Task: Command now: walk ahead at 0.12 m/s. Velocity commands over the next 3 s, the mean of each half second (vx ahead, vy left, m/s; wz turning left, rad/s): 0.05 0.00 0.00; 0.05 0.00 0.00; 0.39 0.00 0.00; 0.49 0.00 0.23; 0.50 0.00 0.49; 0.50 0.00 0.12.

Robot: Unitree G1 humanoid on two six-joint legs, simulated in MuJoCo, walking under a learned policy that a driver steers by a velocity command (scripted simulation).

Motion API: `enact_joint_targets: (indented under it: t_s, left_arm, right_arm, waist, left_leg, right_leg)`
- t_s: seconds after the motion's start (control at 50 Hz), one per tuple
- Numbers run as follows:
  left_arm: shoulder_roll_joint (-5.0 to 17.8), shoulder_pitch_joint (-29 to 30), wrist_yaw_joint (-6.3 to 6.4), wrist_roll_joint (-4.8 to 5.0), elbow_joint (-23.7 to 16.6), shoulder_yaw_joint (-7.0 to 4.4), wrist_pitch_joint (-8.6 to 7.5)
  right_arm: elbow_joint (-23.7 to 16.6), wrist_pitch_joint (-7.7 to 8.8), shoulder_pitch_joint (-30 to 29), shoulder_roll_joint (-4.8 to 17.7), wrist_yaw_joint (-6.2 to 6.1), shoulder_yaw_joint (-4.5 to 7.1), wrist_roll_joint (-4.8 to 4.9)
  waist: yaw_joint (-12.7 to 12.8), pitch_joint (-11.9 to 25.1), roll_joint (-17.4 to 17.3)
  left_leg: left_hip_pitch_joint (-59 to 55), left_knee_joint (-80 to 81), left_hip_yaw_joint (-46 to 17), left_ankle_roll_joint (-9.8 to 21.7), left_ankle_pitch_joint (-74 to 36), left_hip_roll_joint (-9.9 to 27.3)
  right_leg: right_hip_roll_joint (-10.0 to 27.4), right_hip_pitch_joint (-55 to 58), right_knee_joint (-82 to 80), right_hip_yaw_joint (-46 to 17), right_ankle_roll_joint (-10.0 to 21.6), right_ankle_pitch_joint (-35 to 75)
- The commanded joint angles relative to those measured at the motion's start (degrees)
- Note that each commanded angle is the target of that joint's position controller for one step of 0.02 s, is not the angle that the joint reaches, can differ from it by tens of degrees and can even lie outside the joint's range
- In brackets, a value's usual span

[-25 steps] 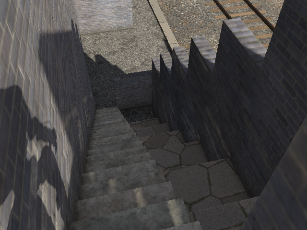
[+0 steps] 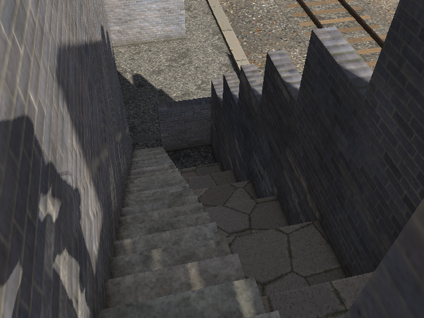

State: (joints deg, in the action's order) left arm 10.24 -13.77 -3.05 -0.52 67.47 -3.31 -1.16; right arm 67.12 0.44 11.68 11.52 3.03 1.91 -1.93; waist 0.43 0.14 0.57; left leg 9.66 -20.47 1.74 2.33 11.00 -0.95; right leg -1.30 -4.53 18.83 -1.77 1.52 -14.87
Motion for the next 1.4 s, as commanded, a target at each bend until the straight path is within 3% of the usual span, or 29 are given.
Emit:
enact_joint_targets:
  t_s: [0.02, 0.04, 0.08, 0.1, 0.12, 0.18, 0.24, 0.58, 0.8, 0.86, 0.92, 0.98, 1.02, 1.06, 1.1, 1.12, 1.14, 1.16, 1.18, 1.2, 1.22, 1.24, 1.26, 1.28, 1.3, 1.34, 1.36, 1.38, 1.4]
  left_arm:
    - [1.4, 2.1, -0.01, 1.66, -2.3, 0.46, -0.98]
    - [2.1, 1.0, -0.17, 2.11, -2.0, 0.39, -0.84]
    - [4.6, -1.7, -0.4, 1.89, -0.8, 0.19, -0.47]
    - [7.0, -6.3, 5.99, -2.12, 0.1, -0.47, -0.02]
    - [5.2, -6.8, 8.01, -1.9, 0.6, -0.06, 0.44]
    - [3.9, -5.1, 8.94, -0.73, -0.2, 0.44, 1.52]
    - [2.8, -5.9, 8.83, -0.26, -0.1, 0.97, 1.95]
    - [2.2, -10.4, 8.65, -0.32, 0.3, 2.32, 1.96]
    - [0.9, -12.1, 8.4, -0.31, 0.5, 3.05, 1.91]
    - [0.8, -12.8, 8.35, -0.38, 0.4, 3.18, 1.93]
    - [1.8, -12.9, 8.24, -0.74, -0.7, 2.51, 2.13]
    - [1.5, -12.8, 7.89, -0.91, -2.8, 2.15, 2.04]
    - [-0.1, -13.4, 8.4, -1.24, -4.2, 1.88, 1.35]
    - [3.1, -17.4, 8.73, -1.28, -3.6, 0.55, 1.06]
    - [4.7, -18.0, 7.64, -0.47, -4.2, -0.19, 0.79]
    - [4.2, -16.7, 7.68, -0.6, -4.8, -0.24, 0.55]
    - [5.7, -14.9, 7.14, -0.67, -5.4, -0.08, -0.36]
    - [4.8, -11.8, 6.27, -0.75, -7.0, -0.2, -1.11]
    - [4.1, 0.7, 2.93, -3.14, -11.9, -0.23, -5.33]
    - [2.9, -1.3, 1.6, -2.3, -11.5, -1.15, -8.44]
    - [3.7, -6.2, 3.24, -0.1, -11.3, -1.06, -5.48]
    - [1.0, 4.3, 3.32, -2.22, -13.8, -0.83, -7.72]
    - [1.5, 3.7, 3.26, -1.92, -15.3, -0.98, -7.92]
    - [-1.7, 1.8, 2.82, -2.84, -15.7, 0.12, -6.79]
    - [-4.6, 2.4, 2.69, -2.91, -16.8, 0.95, -6.21]
    - [-3.6, 4.3, 1.28, -2.41, -17.7, 1.77, -4.83]
    - [-0.3, 0.4, 2.37, 2.56, -18.8, 0.09, -0.42]
    - [0.0, -3.6, 3.04, 2.46, -17.5, 0.11, 1.98]
    - [1.1, -4.5, 3.49, 2.1, -17.7, -0.59, 2.99]
  right_arm:
    - [-1.7, 1.03, -1.5, 1.3, 0.11, -0.42, 1.49]
    - [-1.2, 1.01, -0.7, 3.1, 0.5, -0.37, 2.14]
    - [0.4, 0.79, 1.7, 5.2, 1.0, -0.26, 2.13]
    - [0.8, 0.87, 7.2, 3.0, -3.9, -0.26, 1.22]
    - [1.4, 0.49, 8.4, 2.4, -5.63, -0.59, 1.5]
    - [0.2, -0.83, 6.1, 2.2, -6.86, -0.64, 1.2]
    - [0.0, -1.08, 7.4, 1.1, -6.55, -0.96, 1.42]
    - [-0.6, -1.58, 11.5, -2.2, -6.6, -1.72, 1.38]
    - [-1.8, -1.5, 12.7, -2.3, -6.36, -1.96, 1.47]
    - [-1.9, -1.41, 13.5, -2.7, -6.32, -2.09, 1.38]
    - [-2.7, -2.1, 13.3, -1.4, -6.2, -1.25, 1.35]
    - [-4.1, -2.39, 12.8, -2.3, -5.91, -0.87, 0.91]
    - [-4.7, -1.84, 11.5, -4.9, -6.26, -1.36, 0.75]
    - [-6.1, -0.59, 10.4, -4.6, -6.07, -1.24, 0.35]
    - [-7.2, 0.58, 12.0, -5.0, -6.03, -1.23, -0.34]
    - [-7.2, 1.11, 13.7, -4.7, -6.06, -0.96, -0.19]
    - [-6.4, 1.57, 17.9, -3.8, -5.74, -0.47, -0.07]
    - [-4.6, 1.6, 25.7, -1.8, -5.72, 0.57, 0.15]
    - [0.5, 4.94, 44.4, 10.9, -4.11, 4.4, -4.04]
    - [3.3, 6.84, 49.7, 8.2, -2.61, 3.3, -5.43]
    - [-1.9, 3.92, 34.9, 3.4, -4.55, 2.44, 0.94]
    - [-1.9, 6.75, 31.5, 1.8, -3.43, 1.92, -2.88]
    - [-3.1, 7.61, 28.9, -0.4, -3.8, 1.2, -2.26]
    - [-5.4, 7.72, 21.3, -5.6, -4.12, -0.78, -1.11]
    - [-6.7, 7.96, 17.5, -6.8, -4.42, -1.75, -0.43]
    - [-5.1, 7.6, 20.2, 0.9, -4.57, -1.2, 0.93]
    - [-5.3, 5.6, 23.7, 1.4, -4.98, -0.35, 2.64]
    - [-5.0, 4.74, 23.8, 1.2, -5.03, -0.8, 2.88]
    - [-6.0, 3.72, 23.0, 2.9, -5.61, -0.5, 2.59]
  waist:
    - [-0.7, -2.3, 0.2]
    - [-0.2, 0.2, -0.8]
    - [-0.1, 3.2, -0.8]
    - [0.0, 2.5, -0.8]
    - [-0.3, 1.8, -2.4]
    - [0.4, -3.0, -2.2]
    - [0.6, -3.3, -0.1]
    - [0.3, -4.5, -1.6]
    - [0.1, -6.1, -0.6]
    - [0.2, -4.6, -0.9]
    - [0.1, -6.4, -1.3]
    - [0.5, -12.4, -0.3]
    - [1.7, -13.6, -1.4]
    - [3.5, -12.0, 5.5]
    - [2.5, -12.5, 4.4]
    - [1.2, -11.8, 3.5]
    - [-1.8, -11.5, 4.4]
    - [-5.5, -8.1, -3.1]
    - [-14.6, 3.0, -18.8]
    - [-13.2, 0.8, -14.7]
    - [-5.8, -8.5, -8.4]
    - [-7.0, -7.4, -4.2]
    - [-5.8, -5.8, -2.3]
    - [-1.9, -5.3, -1.5]
    - [-0.3, -5.6, -1.6]
    - [0.4, -3.0, -5.1]
    - [2.1, -4.7, -12.0]
    - [3.4, -4.8, -12.9]
    - [3.8, -5.2, -11.3]
  left_leg:
    - [-2.0, 3.8, -3.9, 2.7, -11.7, 4.0]
    - [-5.4, 2.9, -4.3, 2.8, -20.6, 4.0]
    - [-9.2, 0.9, -4.6, 2.3, -30.0, 4.1]
    - [-12.6, -2.9, -4.9, 2.2, -31.8, 8.2]
    - [-11.6, -3.0, -5.6, 2.4, -31.6, 8.1]
    - [-7.0, -1.6, -6.3, 2.1, -23.9, 7.7]
    - [-5.6, -1.5, -6.3, 1.6, -23.2, 7.5]
    - [-3.1, -0.3, -5.3, -0.4, -14.7, 6.8]
    - [-1.0, 0.2, -5.5, -0.6, -11.0, 7.1]
    - [-1.1, 0.5, -5.4, -0.5, -7.2, 6.7]
    - [0.6, -0.8, -5.1, 1.3, 10.3, 4.4]
    - [7.0, -3.9, -5.6, 3.4, 25.0, 3.1]
    - [12.1, -6.1, -5.2, 2.8, 20.7, 2.3]
    - [17.8, -13.4, -1.6, 2.3, 14.5, 0.0]
    - [17.8, -16.0, 0.0, 2.0, 12.8, -0.2]
    - [13.9, -14.8, -0.4, 2.1, 11.3, -0.3]
    - [6.3, -12.4, -1.5, 2.9, 11.8, -0.2]
    - [-5.5, -7.0, -6.2, 5.0, 6.2, 2.1]
    - [-30.7, -6.9, -21.4, 14.4, -19.9, 10.1]
    - [-32.6, -1.1, -36.6, 20.0, -40.2, 20.8]
    - [-20.0, 0.3, -25.2, 17.4, -27.9, 22.3]
    - [-16.2, -0.2, -24.0, 17.4, -30.7, 20.9]
    - [-13.7, 1.3, -19.5, 16.7, -31.4, 20.1]
    - [-3.5, 4.3, -16.0, 14.2, -29.3, 18.5]
    - [5.4, 4.9, -10.6, 11.9, -25.0, 13.3]
    - [19.6, 5.7, -4.6, 9.8, -17.0, 7.1]
    - [16.0, 6.5, -7.6, 7.6, -22.1, 6.5]
    - [18.4, 4.5, -5.1, 6.0, -27.1, 6.4]
    - [16.2, 2.6, -3.3, 5.4, -28.4, 5.7]
  right_leg:
    - [5.0, -4.0, -4.8, -4.9, 2.2, 9.4]
    - [3.8, -2.7, -2.8, -2.7, 0.6, 17.6]
    - [3.1, -1.8, -0.3, -1.5, -0.7, 25.0]
    - [5.4, -1.8, 2.1, -1.0, 1.0, 20.0]
    - [4.9, -3.0, 2.5, -1.6, 1.4, 16.3]
    - [5.0, -3.9, 0.1, -2.7, 1.7, 11.1]
    - [4.9, -1.4, -0.8, -2.8, 1.5, 13.8]
    - [6.2, 0.7, -3.4, -3.9, 2.3, 17.8]
    - [6.0, -0.3, -4.1, -4.3, 2.6, 17.1]
    - [5.7, 0.5, -4.4, -4.2, 3.0, 13.7]
    - [3.2, -3.3, -2.3, -3.5, 5.0, -5.3]
    - [3.0, -10.0, -0.7, -5.9, 7.5, -21.3]
    - [5.1, -8.2, -0.9, -8.8, 8.0, -16.8]
    - [8.7, -0.5, -2.6, -14.6, 9.6, -12.5]
    - [12.7, -0.3, -2.6, -17.5, 11.4, -6.0]
    - [11.9, -1.7, -0.2, -15.3, 11.0, 1.1]
    - [9.1, -6.2, 5.0, -11.2, 10.8, 6.7]
    - [3.9, -13.4, 14.6, -4.0, 8.2, 15.8]
    - [-4.0, -37.9, 45.1, 0.0, 3.5, 16.0]
    - [-7.4, -50.9, 58.0, -5.0, 3.6, -19.3]
    - [0.4, -46.5, 55.3, -4.8, 4.1, -17.3]
    - [3.1, -52.4, 61.1, -2.2, 3.2, -12.9]
    - [6.1, -51.0, 57.6, -0.9, 3.0, -10.9]
    - [9.8, -43.7, 49.1, -2.6, 2.3, -5.1]
    - [10.7, -35.0, 37.1, -0.6, 1.3, 0.2]
    - [5.6, -18.4, 27.4, 7.5, -2.5, 3.1]
    - [-3.3, -12.3, 28.4, 10.7, 0.1, 4.9]
    - [-3.7, -7.8, 29.4, 9.7, 0.6, 6.9]
    - [-4.3, -7.3, 27.7, 9.6, 1.4, 3.7]
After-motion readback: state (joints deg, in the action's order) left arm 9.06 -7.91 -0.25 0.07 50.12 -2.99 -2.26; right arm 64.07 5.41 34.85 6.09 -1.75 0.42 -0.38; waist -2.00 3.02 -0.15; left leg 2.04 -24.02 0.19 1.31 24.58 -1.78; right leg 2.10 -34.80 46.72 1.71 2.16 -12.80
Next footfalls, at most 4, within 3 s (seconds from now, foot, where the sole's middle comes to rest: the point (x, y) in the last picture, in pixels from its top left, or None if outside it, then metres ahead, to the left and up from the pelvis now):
1.46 right None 0.26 -0.10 -0.78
2.08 left None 0.44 0.17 -0.99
2.48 right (211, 308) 0.72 0.03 -1.19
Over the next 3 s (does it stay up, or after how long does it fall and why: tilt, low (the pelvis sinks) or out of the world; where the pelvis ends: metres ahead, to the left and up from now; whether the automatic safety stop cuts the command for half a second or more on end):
stays up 0.81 0.16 -0.54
